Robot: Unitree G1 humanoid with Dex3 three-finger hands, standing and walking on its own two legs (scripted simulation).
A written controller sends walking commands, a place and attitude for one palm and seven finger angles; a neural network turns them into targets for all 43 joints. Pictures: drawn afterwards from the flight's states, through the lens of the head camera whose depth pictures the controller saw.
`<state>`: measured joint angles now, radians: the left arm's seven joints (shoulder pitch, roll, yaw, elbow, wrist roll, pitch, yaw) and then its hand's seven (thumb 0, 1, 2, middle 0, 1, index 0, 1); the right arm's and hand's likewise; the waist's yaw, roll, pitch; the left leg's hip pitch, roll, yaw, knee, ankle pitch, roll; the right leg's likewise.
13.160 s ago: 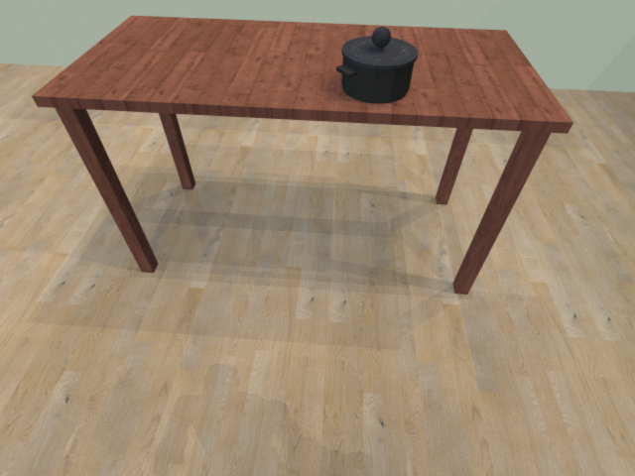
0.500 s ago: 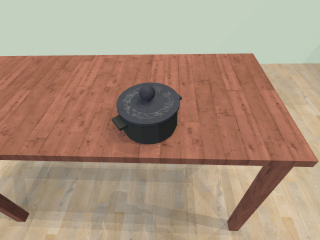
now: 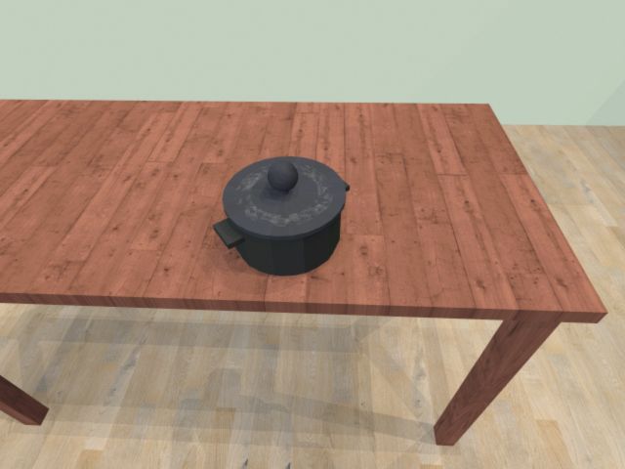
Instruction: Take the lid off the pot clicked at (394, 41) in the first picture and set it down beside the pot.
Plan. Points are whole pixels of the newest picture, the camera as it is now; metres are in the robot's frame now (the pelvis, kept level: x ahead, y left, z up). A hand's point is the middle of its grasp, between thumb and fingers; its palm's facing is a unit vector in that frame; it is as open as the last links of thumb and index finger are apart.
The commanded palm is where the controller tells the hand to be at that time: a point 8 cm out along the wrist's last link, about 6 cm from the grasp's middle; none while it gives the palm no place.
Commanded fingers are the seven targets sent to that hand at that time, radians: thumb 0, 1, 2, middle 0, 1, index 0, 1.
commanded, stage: look again from close up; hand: left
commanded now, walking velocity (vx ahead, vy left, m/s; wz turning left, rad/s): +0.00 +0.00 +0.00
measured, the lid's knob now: (282, 176) +0.49 +0.08 +0.13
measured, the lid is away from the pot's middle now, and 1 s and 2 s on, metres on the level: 0.00 0.00 0.00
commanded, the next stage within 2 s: lift the closed hand beside the body in 0.58 s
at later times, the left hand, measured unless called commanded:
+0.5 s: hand out of the picture -0.01 +0.15 -0.17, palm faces +0.03 -0.98 -0.18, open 7.4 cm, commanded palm none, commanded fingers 0.00 0.90 0.90 -0.20 -0.30 -0.20 -0.30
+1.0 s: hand (195, 443) +0.17 +0.16 -0.04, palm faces +0.18 -0.96 -0.21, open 5.4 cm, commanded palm +0.10 +0.22 -0.01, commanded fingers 0.00 0.90 0.90 -0.95 -1.12 -0.95 -1.12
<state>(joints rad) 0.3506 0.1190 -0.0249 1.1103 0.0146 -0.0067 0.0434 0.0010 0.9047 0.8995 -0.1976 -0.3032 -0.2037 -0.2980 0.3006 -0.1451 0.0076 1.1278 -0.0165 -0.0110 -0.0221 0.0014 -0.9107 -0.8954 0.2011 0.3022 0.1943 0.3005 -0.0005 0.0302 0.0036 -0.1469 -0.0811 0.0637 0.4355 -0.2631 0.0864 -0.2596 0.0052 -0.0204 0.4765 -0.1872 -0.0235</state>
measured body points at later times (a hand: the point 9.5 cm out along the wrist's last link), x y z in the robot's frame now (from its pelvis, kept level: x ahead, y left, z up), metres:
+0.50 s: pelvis +0.00 -0.01 +0.00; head -0.01 -0.02 +0.45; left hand -0.01 +0.20 -0.16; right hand -0.03 -0.20 -0.17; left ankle -0.01 +0.06 -0.74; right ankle +0.04 -0.11 -0.74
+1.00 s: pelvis +0.02 -0.01 +0.00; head -0.01 -0.02 +0.45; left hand +0.15 +0.21 -0.02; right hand +0.19 -0.27 -0.07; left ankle -0.01 +0.06 -0.74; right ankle +0.04 -0.11 -0.74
